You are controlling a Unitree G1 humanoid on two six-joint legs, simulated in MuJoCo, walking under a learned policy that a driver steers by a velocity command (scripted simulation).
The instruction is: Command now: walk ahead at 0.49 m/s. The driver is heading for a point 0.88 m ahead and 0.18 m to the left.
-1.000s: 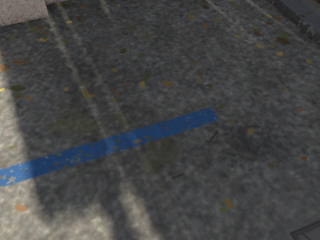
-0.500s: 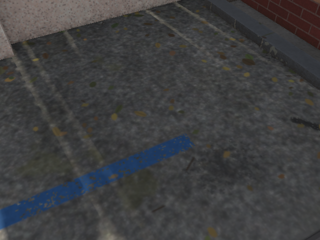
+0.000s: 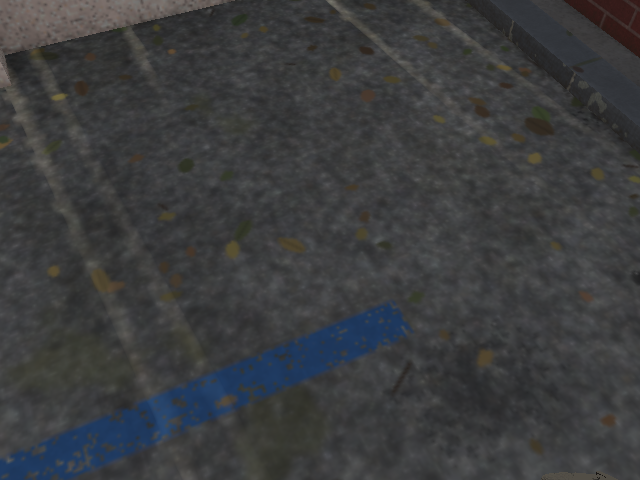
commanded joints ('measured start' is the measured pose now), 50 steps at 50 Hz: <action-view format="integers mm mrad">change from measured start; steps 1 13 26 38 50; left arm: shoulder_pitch -73 -404 -88 -50 -14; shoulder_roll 129 40 202 115 159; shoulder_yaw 29 -5 64 32 34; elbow -115 -192 -72 45 102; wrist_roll -1 15 -2 -10 14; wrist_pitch -32 17 2 -46 -22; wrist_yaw -5 -46 -5 -12 22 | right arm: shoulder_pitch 191 371 389 42 266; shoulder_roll -114 -98 -135 -50 -124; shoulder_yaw -48 -29 -32 -7 -43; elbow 28 167 178 84 168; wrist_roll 13 32 25 0 -13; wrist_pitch -19 -67 -39 4 -28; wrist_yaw -1 -4 -26 17 -6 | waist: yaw -70 -74 31 -32 -164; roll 24 57 -61 -46 -35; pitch -76 29 -244 31 -150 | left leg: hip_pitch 451 369 -161 -159 370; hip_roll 356 154 9 150 5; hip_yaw -568 -137 -204 -91 -50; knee -407 -520 721 184 -170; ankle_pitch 32 518 -221 160 55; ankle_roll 178 43 -25 -110 65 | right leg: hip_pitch -509 -500 339 -10 126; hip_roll -71 -122 -429 -193 -228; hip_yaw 33 -120 546 14 -147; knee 332 -263 -699 -892 -313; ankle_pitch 157 494 238 606 1012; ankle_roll -20 51 -287 -132 -50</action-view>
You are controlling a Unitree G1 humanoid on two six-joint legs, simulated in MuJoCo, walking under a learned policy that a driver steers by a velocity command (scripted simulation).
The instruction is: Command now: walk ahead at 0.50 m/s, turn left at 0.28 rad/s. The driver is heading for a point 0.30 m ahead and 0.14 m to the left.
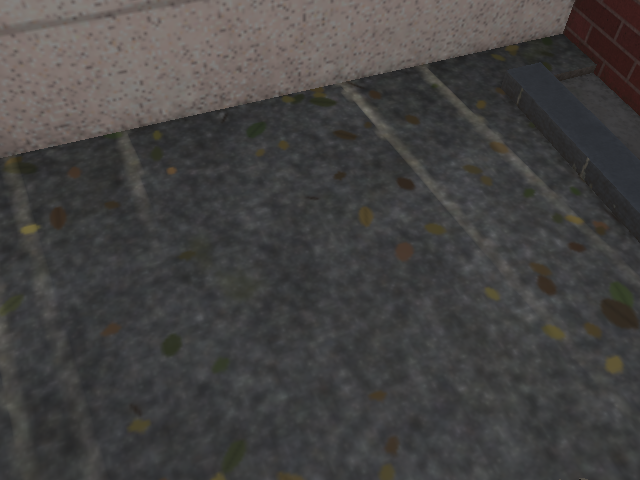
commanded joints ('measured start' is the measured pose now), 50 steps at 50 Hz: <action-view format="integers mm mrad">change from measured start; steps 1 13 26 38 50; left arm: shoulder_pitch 15 -214 -78 -248 -160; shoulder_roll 99 66 162 110 44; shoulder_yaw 11 11 19 -6 -10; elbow -84 -189 -118 -81 18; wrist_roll -22 7 6 -17 -19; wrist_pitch -6 41 -6 63 72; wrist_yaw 6 -13 28 24 11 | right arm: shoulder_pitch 465 326 379 344 299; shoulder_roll -242 -140 -98 -26 -39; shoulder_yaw -86 -57 -28 -12 6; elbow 86 115 138 275 306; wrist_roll -30 25 33 18 22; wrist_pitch -18 -27 -15 94 34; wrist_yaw -24 -20 -56 -62 -66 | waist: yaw -201 -27 -22 -95 -32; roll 98 36 -85 -116 20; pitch -274 -41 -177 -84 20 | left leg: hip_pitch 662 280 299 349 180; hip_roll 204 119 54 -27 82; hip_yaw -361 -213 -214 -84 -231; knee -58 -266 179 -4 -265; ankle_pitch -129 732 320 -209 -197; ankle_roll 165 102 -26 -109 -59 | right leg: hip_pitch -424 -646 -94 -424 -281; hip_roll -140 -112 -261 -219 -127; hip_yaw -62 65 262 269 184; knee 724 629 138 -79 17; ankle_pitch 628 258 1068 146 262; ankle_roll -34 70 -90 -115 -5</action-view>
